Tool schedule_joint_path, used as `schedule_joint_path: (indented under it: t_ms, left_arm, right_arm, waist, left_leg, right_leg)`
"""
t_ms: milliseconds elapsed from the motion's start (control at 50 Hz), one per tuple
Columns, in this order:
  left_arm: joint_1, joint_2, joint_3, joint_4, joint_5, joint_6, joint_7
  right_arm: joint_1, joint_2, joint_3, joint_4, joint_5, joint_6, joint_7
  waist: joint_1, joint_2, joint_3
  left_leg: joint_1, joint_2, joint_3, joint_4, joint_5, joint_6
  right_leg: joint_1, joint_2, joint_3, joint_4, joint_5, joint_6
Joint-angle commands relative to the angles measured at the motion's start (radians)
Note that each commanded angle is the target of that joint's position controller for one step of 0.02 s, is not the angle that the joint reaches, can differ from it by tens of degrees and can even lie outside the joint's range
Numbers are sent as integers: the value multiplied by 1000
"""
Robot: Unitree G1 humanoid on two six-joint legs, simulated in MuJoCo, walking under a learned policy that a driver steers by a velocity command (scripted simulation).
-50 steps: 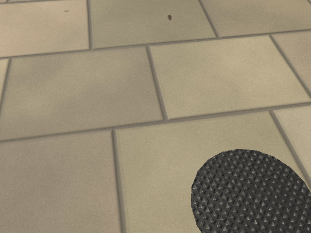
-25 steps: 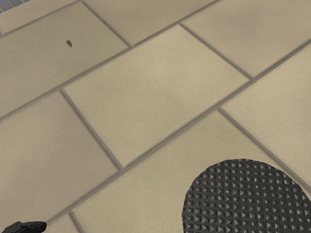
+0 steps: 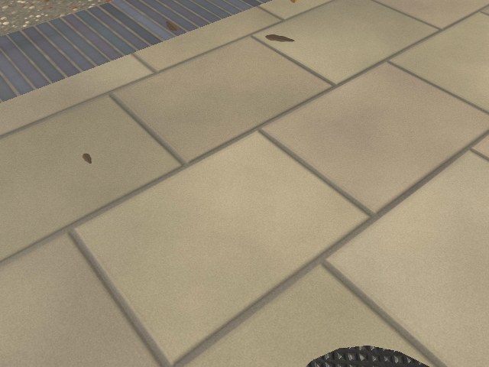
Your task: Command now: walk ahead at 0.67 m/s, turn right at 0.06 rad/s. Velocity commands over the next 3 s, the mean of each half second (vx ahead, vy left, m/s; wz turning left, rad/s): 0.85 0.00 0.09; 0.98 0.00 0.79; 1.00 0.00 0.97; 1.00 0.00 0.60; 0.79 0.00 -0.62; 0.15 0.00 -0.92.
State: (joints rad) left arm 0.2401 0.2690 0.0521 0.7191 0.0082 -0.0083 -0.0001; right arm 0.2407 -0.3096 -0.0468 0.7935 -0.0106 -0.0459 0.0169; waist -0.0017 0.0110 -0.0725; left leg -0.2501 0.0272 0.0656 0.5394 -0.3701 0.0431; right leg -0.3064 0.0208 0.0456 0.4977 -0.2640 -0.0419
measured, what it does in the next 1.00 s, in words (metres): walks ahead, turning left: left foot, then right foot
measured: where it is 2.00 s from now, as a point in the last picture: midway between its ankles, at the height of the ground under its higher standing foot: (86, 162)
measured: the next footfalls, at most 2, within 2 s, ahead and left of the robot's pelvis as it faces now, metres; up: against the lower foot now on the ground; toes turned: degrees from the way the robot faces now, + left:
left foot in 0.02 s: +0.01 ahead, +0.12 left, +0.00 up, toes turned +3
right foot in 0.42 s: +0.39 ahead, -0.13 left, +0.00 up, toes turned -1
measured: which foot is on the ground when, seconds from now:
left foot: up 0.00-0.00, down 0.02-0.44, up 0.46-0.88, down 0.90-1.00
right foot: down 0.00-0.00, up 0.02-0.40, down 0.42-0.90, up 0.92-1.00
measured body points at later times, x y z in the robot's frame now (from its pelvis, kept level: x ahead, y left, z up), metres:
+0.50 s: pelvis +0.28 -0.03 -0.02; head +0.31 -0.03 +0.43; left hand +0.47 +0.22 -0.10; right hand +0.25 -0.30 -0.16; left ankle +0.05 +0.10 -0.65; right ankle +0.35 -0.12 -0.74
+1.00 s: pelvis +0.70 +0.06 -0.03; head +0.72 +0.07 +0.42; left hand +0.70 +0.34 -0.14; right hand +0.89 -0.17 -0.16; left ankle +0.74 +0.08 -0.74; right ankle +0.61 -0.14 -0.60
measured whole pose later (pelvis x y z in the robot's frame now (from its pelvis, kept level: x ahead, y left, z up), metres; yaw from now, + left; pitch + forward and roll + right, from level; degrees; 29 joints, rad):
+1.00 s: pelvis +0.70 +0.06 -0.03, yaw +29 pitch -1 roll +0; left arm 0.21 0.21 0.01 0.76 0.05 -0.09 0.01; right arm 0.30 -0.33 -0.08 0.82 -0.02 0.01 0.03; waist -0.04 0.02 0.06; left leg -0.39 -0.19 0.10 0.69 -0.28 0.22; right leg -0.29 -0.04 0.03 1.44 -0.35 0.01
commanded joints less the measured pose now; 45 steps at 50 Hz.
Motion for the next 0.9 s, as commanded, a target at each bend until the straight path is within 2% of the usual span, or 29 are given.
schedule_joint_path:
  t_ms: [20,40,60,80,100,120,160,240,300,340,380,400,420,440,460,480,500,520,560,600,660,680,700,760,800,820,860,880,900]
  left_arm:
    - [-252,4,8,-139,31,-20,-14]
    - [-304,3,0,-198,32,-31,-20]
    - [-302,40,6,-202,35,-40,-27]
    - [-252,81,17,-176,39,-45,-36]
    - [-187,104,25,-145,45,-47,-45]
    - [-156,115,30,-124,51,-43,-56]
    - [-174,96,23,-127,46,-28,-68]
    - [-288,57,0,-157,30,-24,-79]
    - [-370,53,-8,-187,26,-28,-85]
    - [-381,57,-11,-195,30,-31,-79]
    - [-264,73,-2,-170,33,-38,-58]
    - [-71,106,15,-116,31,-46,-40]
    - [169,158,39,-43,42,-56,-21]
    - [288,287,69,-25,79,-63,0]
    - [281,288,65,-37,66,-67,-4]
    - [169,228,50,-22,62,-66,-1]
    - [111,160,34,-16,51,-72,-2]
    - [70,126,26,-7,44,-78,-2]
    - [55,83,12,18,23,-92,1]
    - [65,62,9,49,7,-110,-4]
    - [75,48,7,75,15,-127,-10]
    - [75,34,4,84,19,-127,-7]
    - [96,62,7,88,18,-134,-4]
    - [131,92,12,115,14,-130,12]
    - [153,146,18,117,11,-118,27]
    - [153,181,27,113,15,-103,37]
    - [73,244,48,83,30,-62,48]
    - [32,247,52,64,34,-47,40]
    - [12,166,36,69,35,-49,14]
  right_arm:
    - [346,-136,-28,52,-47,9,2]
    - [267,-225,-50,12,-40,8,-7]
    - [202,-218,-58,-8,-33,9,-12]
    - [140,-182,-49,-22,-18,-1,-8]
    - [111,-155,-42,-32,-10,-12,-3]
    - [108,-134,-34,-35,-9,-23,-3]
    - [161,-103,-26,-8,-4,-38,3]
    - [246,-91,-28,25,-4,-42,8]
    - [289,-104,-29,54,-7,-45,-1]
    - [303,-113,-28,77,-6,-41,-7]
    - [281,-152,-33,90,-4,-38,-15]
    - [255,-178,-38,93,-3,-36,-17]
    - [196,-179,-37,71,0,-40,-17]
    - [245,-15,0,7,19,-45,-2]
    - [214,-32,-6,-15,29,-48,-2]
    - [111,-76,-23,-34,23,-38,-4]
    - [94,-64,-17,-35,15,-36,5]
    - [102,-46,-15,-19,8,-25,16]
    - [133,-12,-13,-6,-16,12,32]
    - [70,7,-12,-28,-14,40,46]
    - [-55,19,-4,-76,-6,50,58]
    - [-80,7,-6,-72,3,51,59]
    - [-122,20,3,-107,-1,49,65]
    - [-218,3,11,-132,-9,39,79]
    - [-207,-16,9,-132,-1,34,76]
    - [-148,-40,2,-117,4,36,69]
    - [151,-112,-31,-41,9,45,48]
    - [340,-165,-63,19,7,43,29]
    - [331,-192,-86,35,12,45,5]
  waist:
    - [-194,250,77]
    - [-149,185,171]
    - [-112,103,195]
    - [-61,64,179]
    - [-31,68,140]
    - [-25,94,119]
    - [-38,109,142]
    - [-79,97,186]
    - [-100,108,217]
    - [-89,111,222]
    - [-10,135,137]
    - [94,130,34]
    - [219,89,-87]
    - [196,-186,-290]
    - [184,-243,-360]
    - [137,-153,-147]
    - [98,-81,-24]
    - [58,-75,34]
    - [-1,-126,99]
    - [-18,-97,159]
    - [-26,-93,215]
    - [-19,-66,213]
    - [-27,-87,226]
    - [-17,-22,251]
    - [-40,-52,191]
    - [-78,-81,136]
    - [-237,-138,-16]
    - [-308,-103,-86]
    - [-273,40,-13]
  left_leg:
    - [423,213,-319,-283,-292,56]
    - [350,400,-677,-432,-518,132]
    - [299,424,-726,-454,-545,171]
    - [290,363,-618,-422,-439,149]
    - [273,295,-504,-418,-337,124]
    - [238,247,-419,-437,-266,116]
    - [199,202,-321,-479,-166,122]
    - [232,170,-197,-501,51,119]
    - [282,208,-157,-533,209,125]
    - [323,225,-132,-485,441,121]
    - [299,226,-98,-292,972,111]
    - [228,212,-77,-78,1122,100]
    - [2,159,-60,215,931,82]
    - [-338,19,-48,634,256,62]
    - [-444,-54,-164,805,-91,93]
    - [-523,3,-172,865,14,101]
    - [-511,56,-155,813,101,96]
    - [-465,83,-147,769,131,82]
    - [-419,118,-136,745,144,48]
    - [-480,131,-120,738,202,35]
    - [-522,116,-68,629,358,32]
    - [-519,84,-35,592,401,40]
    - [-505,102,-20,510,444,52]
    - [-438,53,87,293,484,94]
    - [-322,-30,159,211,472,131]
    - [-254,-70,181,208,418,143]
    - [37,-119,143,226,245,188]
    - [259,-136,75,164,134,218]
    - [356,-87,-42,99,74,254]
  right_leg:
    - [-537,34,-11,340,-311,-41]
    - [-749,48,26,447,-181,-26]
    - [-776,-25,90,509,-51,-21]
    - [-740,-51,81,525,29,-6]
    - [-661,-65,50,521,63,13]
    - [-597,-69,6,536,87,27]
    - [-557,-80,-32,526,145,37]
    - [-513,-77,-91,336,220,25]
    - [-447,-76,-126,207,212,-9]
    - [-375,-56,-142,145,144,-37]
    - [-127,24,-167,112,30,-68]
    - [119,60,-162,91,14,-83]
    - [461,-14,-74,73,12,-96]
    - [789,-351,372,-20,-516,-133]
    - [717,-469,752,-251,-787,-137]
    - [556,-431,633,-265,-678,-102]
    - [406,-402,466,-268,-482,-94]
    - [298,-356,339,-296,-331,-76]
    - [164,-314,163,-350,-219,-52]
    - [144,-284,22,-393,-92,-29]
    - [114,-225,-174,-426,110,-10]
    - [136,-172,-242,-427,177,7]
    - [130,-212,-260,-432,258,2]
    - [241,-201,-354,-433,572,26]
    - [358,-220,-378,-318,1076,42]
    - [419,-234,-375,-218,1287,47]
    - [404,-281,-340,160,1465,23]
    - [284,-275,-306,467,1293,-5]
    - [50,-119,-296,853,474,2]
